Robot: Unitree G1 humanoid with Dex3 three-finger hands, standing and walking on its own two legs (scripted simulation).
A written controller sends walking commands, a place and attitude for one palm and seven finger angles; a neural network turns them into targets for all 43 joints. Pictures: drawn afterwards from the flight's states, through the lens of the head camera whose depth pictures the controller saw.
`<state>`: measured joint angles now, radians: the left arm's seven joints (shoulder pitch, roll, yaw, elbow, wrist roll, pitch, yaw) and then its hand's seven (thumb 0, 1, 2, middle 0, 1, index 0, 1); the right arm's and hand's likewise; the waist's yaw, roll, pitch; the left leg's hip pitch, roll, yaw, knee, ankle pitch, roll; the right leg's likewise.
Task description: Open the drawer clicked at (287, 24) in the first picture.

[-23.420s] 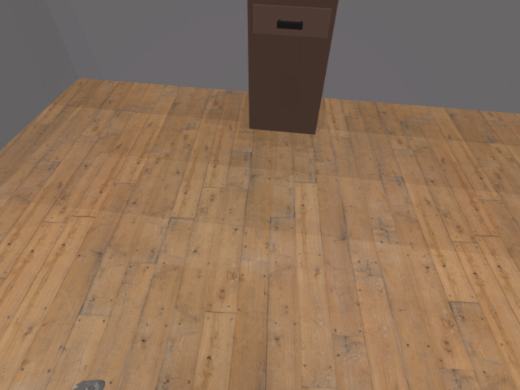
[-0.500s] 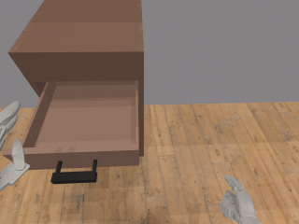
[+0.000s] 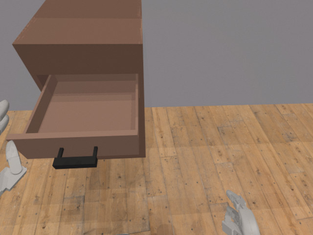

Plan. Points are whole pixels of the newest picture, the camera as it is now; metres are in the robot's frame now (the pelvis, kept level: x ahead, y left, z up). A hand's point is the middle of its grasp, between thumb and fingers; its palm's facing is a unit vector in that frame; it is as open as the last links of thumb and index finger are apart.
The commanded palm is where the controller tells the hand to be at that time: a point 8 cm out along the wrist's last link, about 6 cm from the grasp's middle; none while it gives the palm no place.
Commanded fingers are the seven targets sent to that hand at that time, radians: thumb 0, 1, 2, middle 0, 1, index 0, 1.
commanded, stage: step back with the hand held close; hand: left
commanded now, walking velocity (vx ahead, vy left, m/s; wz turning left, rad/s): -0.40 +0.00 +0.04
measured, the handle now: (77, 156) +0.35 +0.28 -0.09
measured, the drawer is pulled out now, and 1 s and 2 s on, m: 0.29 0.29 0.29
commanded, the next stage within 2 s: stop stepping back and stand still in 0.22 s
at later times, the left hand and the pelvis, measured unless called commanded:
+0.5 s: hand out of the picture +0.06 +0.21 +0.17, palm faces +0.36 -0.78 -0.51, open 7.4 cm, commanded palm +0.00 +0.25 +0.18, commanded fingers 0.00 0.90 0.90 -0.20 -0.30 -0.20 -0.30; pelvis -0.12 -0.03 +0.00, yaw +1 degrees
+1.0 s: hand out of the picture +0.02 +0.20 +0.17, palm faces +0.39 -0.80 -0.46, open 7.4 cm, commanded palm -0.04 +0.24 +0.18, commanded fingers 0.00 0.90 0.90 -0.20 -0.30 -0.20 -0.30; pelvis -0.16 -0.05 +0.00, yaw +2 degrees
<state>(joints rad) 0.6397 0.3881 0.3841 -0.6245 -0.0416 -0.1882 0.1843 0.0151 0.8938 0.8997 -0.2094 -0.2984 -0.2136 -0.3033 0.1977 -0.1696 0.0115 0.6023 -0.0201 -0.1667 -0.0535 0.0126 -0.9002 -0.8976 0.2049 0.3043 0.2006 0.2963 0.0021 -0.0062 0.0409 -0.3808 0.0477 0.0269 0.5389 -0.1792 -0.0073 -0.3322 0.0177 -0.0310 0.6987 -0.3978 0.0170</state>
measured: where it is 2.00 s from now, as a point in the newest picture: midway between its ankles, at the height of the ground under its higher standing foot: outside the picture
